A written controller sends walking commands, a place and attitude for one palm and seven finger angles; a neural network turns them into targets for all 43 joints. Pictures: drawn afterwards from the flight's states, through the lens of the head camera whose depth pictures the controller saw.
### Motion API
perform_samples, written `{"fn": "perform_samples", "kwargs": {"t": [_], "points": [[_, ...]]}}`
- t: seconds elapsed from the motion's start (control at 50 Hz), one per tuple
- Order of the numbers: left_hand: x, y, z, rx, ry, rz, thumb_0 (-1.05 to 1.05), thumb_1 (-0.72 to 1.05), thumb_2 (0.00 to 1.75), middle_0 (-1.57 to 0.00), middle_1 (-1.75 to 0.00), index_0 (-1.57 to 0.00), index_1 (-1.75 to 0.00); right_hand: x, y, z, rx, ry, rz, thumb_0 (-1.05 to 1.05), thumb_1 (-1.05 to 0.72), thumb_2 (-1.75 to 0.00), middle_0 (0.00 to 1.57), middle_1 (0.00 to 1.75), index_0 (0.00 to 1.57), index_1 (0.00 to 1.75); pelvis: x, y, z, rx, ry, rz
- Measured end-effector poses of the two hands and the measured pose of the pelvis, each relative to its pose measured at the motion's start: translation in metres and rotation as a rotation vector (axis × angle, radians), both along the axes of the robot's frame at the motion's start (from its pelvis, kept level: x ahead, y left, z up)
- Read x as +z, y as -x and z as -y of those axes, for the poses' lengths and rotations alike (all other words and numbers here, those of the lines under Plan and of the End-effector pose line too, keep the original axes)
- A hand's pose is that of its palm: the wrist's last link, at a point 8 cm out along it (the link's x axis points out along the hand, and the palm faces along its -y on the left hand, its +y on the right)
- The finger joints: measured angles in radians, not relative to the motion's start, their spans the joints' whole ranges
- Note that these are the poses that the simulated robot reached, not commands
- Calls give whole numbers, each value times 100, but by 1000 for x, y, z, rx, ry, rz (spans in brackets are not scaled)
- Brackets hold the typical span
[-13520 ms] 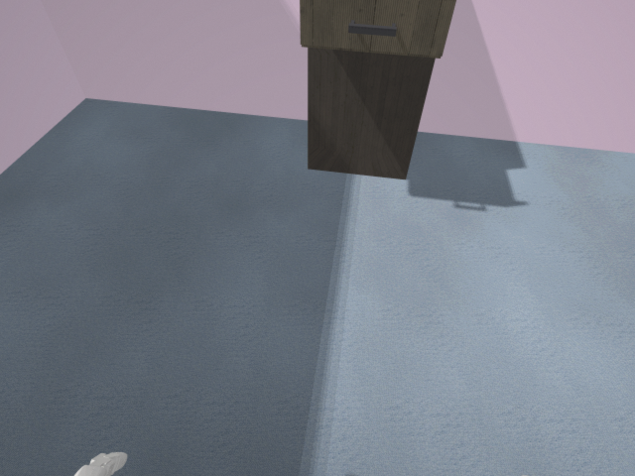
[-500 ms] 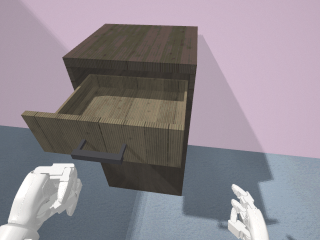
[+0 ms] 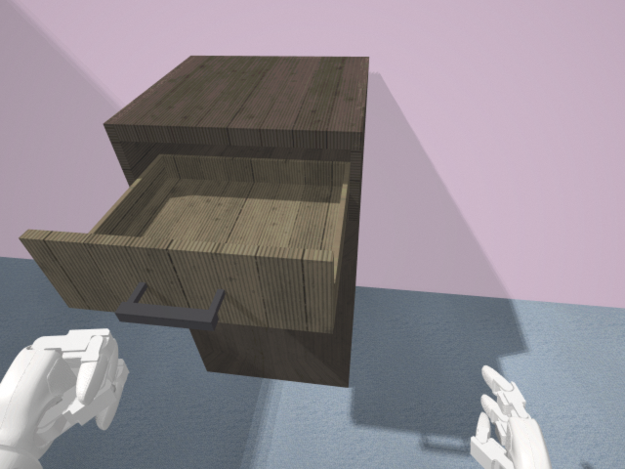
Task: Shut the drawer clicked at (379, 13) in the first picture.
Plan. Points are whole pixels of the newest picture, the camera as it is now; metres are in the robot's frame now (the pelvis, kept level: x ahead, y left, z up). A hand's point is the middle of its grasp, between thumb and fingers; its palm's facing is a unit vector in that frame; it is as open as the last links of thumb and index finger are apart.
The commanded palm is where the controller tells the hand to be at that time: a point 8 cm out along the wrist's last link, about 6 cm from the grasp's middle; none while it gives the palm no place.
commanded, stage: bring the fist close to the handle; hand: left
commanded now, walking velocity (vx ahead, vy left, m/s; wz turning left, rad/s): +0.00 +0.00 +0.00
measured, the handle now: (173, 304) +0.32 +0.25 +0.05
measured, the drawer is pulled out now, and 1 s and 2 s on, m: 0.29 0.29 0.27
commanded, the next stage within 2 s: push the drawer shut in 1.32 s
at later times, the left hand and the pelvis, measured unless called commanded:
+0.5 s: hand (151, 386) +0.18 +0.20 +0.09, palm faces +0.03 -1.00 -0.08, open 3.3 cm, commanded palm +0.14 +0.26 +0.10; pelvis +0.00 +0.02 -0.01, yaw +0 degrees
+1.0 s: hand (179, 374) +0.21 +0.20 +0.05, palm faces -0.01 -1.00 -0.06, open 3.3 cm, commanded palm +0.18 +0.26 +0.06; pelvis -0.01 +0.02 -0.02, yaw +0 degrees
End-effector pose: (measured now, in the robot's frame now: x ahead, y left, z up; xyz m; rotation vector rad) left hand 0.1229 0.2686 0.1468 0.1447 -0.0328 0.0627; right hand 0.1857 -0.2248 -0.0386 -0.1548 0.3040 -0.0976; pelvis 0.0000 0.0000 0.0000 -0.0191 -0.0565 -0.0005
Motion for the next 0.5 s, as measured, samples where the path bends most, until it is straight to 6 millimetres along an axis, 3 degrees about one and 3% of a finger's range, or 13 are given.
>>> {"fn": "perform_samples", "kwargs": {"t": [0.26,0.5], "points": [[-28,-21,8,-29,52,-36,2,90,89,-140,-160,-140,-160,-4,-8,-15,41,8,-34,1,-90,-90,20,30,20,30,-2,-5,-8,4,-9,-34],[-49,-30,12,-27,64,-56,2,90,89,-140,-160,-140,-160,-23,4,-24,34,3,-131,1,-90,-90,20,30,20,30,-8,0,-16,6,-9,-66]]}}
